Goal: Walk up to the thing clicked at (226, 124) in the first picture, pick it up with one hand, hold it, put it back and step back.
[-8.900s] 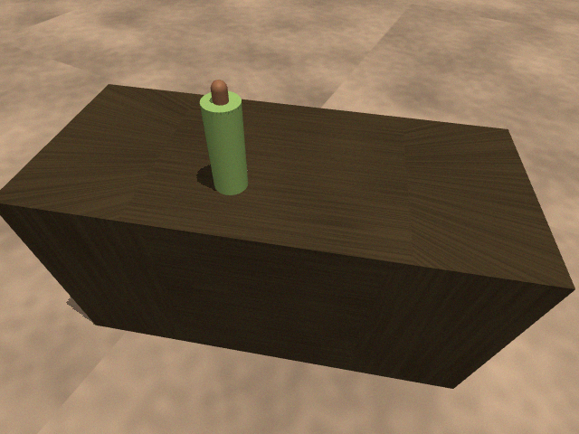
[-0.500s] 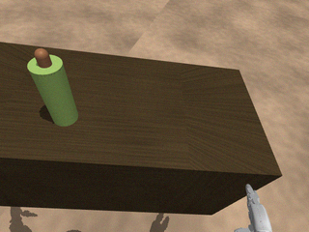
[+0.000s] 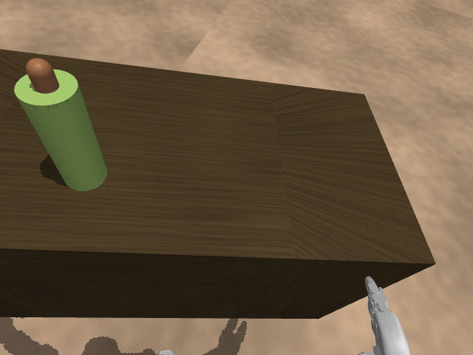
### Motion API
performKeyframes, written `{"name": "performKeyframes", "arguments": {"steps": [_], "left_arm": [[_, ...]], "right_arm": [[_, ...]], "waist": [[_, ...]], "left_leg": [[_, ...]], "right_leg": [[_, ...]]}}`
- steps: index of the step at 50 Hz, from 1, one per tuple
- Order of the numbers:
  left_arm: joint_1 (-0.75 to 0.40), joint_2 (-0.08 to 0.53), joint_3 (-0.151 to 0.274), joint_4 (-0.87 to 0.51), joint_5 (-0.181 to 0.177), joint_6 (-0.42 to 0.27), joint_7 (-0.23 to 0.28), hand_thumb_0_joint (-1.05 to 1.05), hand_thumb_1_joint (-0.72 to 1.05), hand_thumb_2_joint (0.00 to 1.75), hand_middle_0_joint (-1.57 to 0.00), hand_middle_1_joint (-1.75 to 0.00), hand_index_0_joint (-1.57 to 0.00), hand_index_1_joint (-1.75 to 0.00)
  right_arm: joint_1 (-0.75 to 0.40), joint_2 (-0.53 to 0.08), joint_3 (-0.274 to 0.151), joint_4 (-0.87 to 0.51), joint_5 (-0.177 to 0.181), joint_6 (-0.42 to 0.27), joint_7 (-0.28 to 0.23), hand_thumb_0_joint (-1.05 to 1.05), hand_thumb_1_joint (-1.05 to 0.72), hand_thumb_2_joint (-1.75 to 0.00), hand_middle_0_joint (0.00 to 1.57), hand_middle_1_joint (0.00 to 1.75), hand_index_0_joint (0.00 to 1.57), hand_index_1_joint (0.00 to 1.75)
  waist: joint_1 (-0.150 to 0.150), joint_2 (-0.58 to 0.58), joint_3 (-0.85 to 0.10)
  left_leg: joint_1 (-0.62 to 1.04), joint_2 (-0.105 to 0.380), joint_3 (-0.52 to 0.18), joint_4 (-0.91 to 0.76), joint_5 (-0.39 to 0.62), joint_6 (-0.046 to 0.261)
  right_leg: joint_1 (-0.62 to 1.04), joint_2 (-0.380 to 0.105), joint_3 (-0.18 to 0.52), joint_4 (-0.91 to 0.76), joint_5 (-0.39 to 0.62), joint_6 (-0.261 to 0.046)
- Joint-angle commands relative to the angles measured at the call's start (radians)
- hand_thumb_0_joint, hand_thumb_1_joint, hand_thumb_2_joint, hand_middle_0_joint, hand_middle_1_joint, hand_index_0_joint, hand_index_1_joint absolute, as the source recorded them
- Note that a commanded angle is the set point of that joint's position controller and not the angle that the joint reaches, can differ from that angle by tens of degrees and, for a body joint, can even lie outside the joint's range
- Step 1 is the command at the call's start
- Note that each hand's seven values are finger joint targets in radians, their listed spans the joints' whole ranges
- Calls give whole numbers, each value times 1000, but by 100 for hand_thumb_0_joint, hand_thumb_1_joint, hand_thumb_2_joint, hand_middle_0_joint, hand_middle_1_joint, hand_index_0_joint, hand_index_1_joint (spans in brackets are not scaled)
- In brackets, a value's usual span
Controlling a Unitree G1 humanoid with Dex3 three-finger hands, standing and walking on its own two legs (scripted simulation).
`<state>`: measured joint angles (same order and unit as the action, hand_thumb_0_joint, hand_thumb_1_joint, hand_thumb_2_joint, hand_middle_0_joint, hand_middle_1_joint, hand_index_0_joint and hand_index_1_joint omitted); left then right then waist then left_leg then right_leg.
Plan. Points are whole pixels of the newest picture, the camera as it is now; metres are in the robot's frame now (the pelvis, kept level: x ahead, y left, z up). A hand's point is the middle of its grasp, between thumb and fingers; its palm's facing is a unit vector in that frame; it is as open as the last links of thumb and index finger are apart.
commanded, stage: go down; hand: left
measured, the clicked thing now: (66, 129) +0.50 +0.28 +0.05
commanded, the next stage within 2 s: approach in 1.30 s
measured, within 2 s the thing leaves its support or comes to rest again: neither
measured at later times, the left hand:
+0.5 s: hand out of the picture +0.33 +0.46 +0.10, palm faces +0.41 -0.91 +0.02, open 17.2 cm
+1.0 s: hand out of the picture +0.35 +0.48 +0.10, palm faces +0.40 -0.92 +0.02, open 17.1 cm
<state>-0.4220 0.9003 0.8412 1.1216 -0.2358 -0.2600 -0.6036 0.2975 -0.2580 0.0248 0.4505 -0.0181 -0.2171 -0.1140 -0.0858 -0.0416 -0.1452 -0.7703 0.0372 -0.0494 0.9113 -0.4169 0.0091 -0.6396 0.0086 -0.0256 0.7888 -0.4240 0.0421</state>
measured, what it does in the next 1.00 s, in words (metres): stands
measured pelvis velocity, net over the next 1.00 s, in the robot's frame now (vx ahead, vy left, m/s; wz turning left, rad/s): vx -0.01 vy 0.01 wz -0.01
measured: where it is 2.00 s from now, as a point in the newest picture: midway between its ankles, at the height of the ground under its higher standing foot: outside the picture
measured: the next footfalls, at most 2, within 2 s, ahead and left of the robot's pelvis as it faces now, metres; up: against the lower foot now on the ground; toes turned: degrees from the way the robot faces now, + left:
none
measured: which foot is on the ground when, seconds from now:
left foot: down 0.00-1.00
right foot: down 0.00-1.00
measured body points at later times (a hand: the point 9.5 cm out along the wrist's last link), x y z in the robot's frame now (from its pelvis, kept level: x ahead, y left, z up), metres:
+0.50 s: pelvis -0.01 +0.00 -0.01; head +0.08 +0.06 +0.42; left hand +0.31 +0.51 +0.10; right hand +0.15 -0.27 -0.03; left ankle +0.01 +0.10 -0.70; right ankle -0.03 -0.16 -0.69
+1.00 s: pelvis -0.01 +0.01 -0.02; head +0.09 +0.08 +0.41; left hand +0.33 +0.53 +0.10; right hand +0.16 -0.25 -0.03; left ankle +0.01 +0.10 -0.70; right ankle -0.03 -0.16 -0.69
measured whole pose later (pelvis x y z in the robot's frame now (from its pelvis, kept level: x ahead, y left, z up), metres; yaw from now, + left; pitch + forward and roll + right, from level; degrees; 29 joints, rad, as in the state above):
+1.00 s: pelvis -0.01 +0.01 -0.02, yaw +0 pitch +20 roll -6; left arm -0.60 1.10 0.85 1.23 -0.16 -0.19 -0.61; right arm 0.34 -0.29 0.04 0.30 -0.01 -0.21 -0.11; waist -0.13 -0.04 -0.15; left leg -0.93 0.04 -0.07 1.05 -0.46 0.02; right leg -0.78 0.02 -0.04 0.91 -0.47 0.05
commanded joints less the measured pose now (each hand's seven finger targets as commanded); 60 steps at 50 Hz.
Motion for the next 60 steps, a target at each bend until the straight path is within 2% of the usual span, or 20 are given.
{"name": "performKeyframes", "arguments": {"steps": [1,3,5,6,8,14,18,22,26,29,31,37,39,40,43,46,47,51,55,60], "left_arm": [[-253,487,66,-245,-17,-53,9,0,-57,10,-4,-6,-4,-7],[-231,473,61,-239,-17,-45,11,0,-55,10,-4,-6,-4,-7],[-249,465,53,-240,-12,-47,6,0,-55,11,-3,-6,-4,-7],[-266,471,55,-242,-15,-51,-1,0,-55,12,-3,-7,-3,-8],[-256,470,52,-204,-17,-47,-7,0,-53,13,-3,-7,-3,-8],[-294,521,56,-156,-17,-37,-17,0,-48,14,-2,-6,-3,-7],[-332,571,68,-177,-2,-32,-11,0,-45,14,-2,-6,-2,-6],[-351,610,87,-175,8,-32,-6,0,-44,13,-2,-5,-3,-6],[-354,620,78,-147,18,-26,-7,0,-46,12,-3,-5,-3,-6],[-351,624,70,-123,20,-17,-7,0,-45,11,-3,-5,-4,-5],[-356,625,62,-116,24,-10,-11,0,-41,12,-3,-4,-3,-4],[-379,656,73,-126,24,-5,-11,0,-45,10,-4,-4,-4,-5],[-399,666,72,-134,30,-2,-13,0,-42,11,-3,-4,-4,-5],[-416,672,73,-149,30,-1,-11,0,-44,11,-3,-4,-3,-5],[-407,657,55,-120,41,10,-7,0,-43,10,-4,-4,-4,-5],[-418,641,47,-116,37,15,-9,0,-44,10,-4,-4,-4,-5],[-419,641,48,-108,38,14,-7,0,-42,10,-4,-4,-4,-5],[-417,634,38,-98,52,16,1,0,-42,10,-4,-4,-4,-4],[-410,669,74,-127,47,10,10,0,-43,9,-4,-4,-5,-4],[-406,622,48,-135,55,13,20,0,-38,10,-4,-4,-5,-4]], "right_arm": [[22,-228,-138,-119,9,-51,-21,0,51,-6,5,5,5,5],[20,-236,-142,-143,10,-54,-21,0,52,-6,5,5,5,5],[1,-208,-116,-162,12,-59,-12,0,52,-6,5,5,5,5],[-1,-185,-95,-160,13,-60,-11,0,52,-6,5,5,5,5],[11,-196,-101,-177,12,-60,-14,0,51,-6,5,5,5,5],[26,-205,-95,-197,13,-55,-10,0,50,-6,5,5,5,5],[36,-224,-107,-234,15,-53,-14,0,50,-6,5,5,5,5],[39,-223,-106,-241,14,-52,-18,0,49,-7,5,5,5,5],[29,-206,-83,-259,17,-45,-19,0,50,-6,5,5,5,5],[52,-235,-112,-264,17,-45,-22,0,50,-6,5,5,5,5],[42,-228,-95,-290,19,-47,-22,0,50,-6,5,5,5,5],[50,-226,-93,-310,21,-46,-23,0,51,-6,5,5,5,5],[72,-242,-108,-299,19,-45,-25,0,50,-6,5,5,5,5],[71,-221,-89,-283,18,-44,-20,0,51,-6,5,5,5,5],[49,-246,-111,-313,20,-47,-22,0,50,-7,5,5,5,5],[86,-218,-84,-256,17,-40,-19,0,51,-6,5,5,5,5],[68,-231,-100,-276,18,-40,-19,0,50,-6,5,5,5,5],[79,-224,-90,-305,14,-40,-16,0,50,-6,5,5,5,5],[89,-243,-113,-311,13,-36,-16,0,50,-6,5,5,5,5],[59,-213,-91,-299,11,-32,-7,0,47,-7,5,5,5,5]], "waist": [[38,323,-320],[29,303,-313],[34,294,-316],[30,300,-319],[21,254,-296],[24,286,-288],[21,292,-304],[24,309,-341],[25,317,-334],[9,318,-333],[9,317,-318],[1,303,-354],[-3,325,-356],[8,361,-355],[-5,352,-351],[1,370,-335],[-3,356,-346],[-8,334,-343],[4,346,-370],[14,377,-351]], "left_leg": [[409,13,-25,-103,529,-25],[406,9,-20,-95,543,-19],[401,13,-25,-89,559,-19],[400,10,-20,-82,545,-16],[357,-1,-12,-80,486,-8],[308,-2,-22,-82,383,-14],[290,-16,-6,-63,359,-7],[306,-9,-17,-48,381,-11],[283,-9,-18,-48,359,-12],[282,-8,-17,-42,347,-13],[270,-7,-19,-45,327,-13],[268,-14,-8,-7,394,-2],[296,-4,-19,-14,382,-12],[290,-6,-18,-17,383,-16],[305,4,-30,-22,405,-23],[298,10,-38,-18,419,-26],[306,13,-40,-17,424,-27],[288,7,-31,-14,399,-21],[303,9,-37,-16,389,-26],[321,13,-39,-20,426,-31]], "right_leg": [[-24,24,-40,-37,275,-63],[-21,23,-39,-36,295,-61],[-27,25,-41,-28,290,-61],[-20,24,-39,-29,293,-59],[-13,22,-34,-28,294,-57],[-56,24,-38,-11,216,-63],[-40,17,-27,-6,235,-60],[-60,19,-32,10,229,-62],[-61,20,-33,14,215,-64],[-79,22,-34,21,207,-65],[-86,23,-36,20,192,-65],[-72,20,-31,36,254,-58],[-104,26,-38,42,223,-60],[-105,23,-38,44,215,-64],[-124,28,-45,50,211,-66],[-160,31,-53,58,198,-67],[-161,33,-55,60,194,-67],[-135,32,-51,55,203,-65],[-140,33,-52,59,185,-64],[-163,32,-52,62,185,-66]]}}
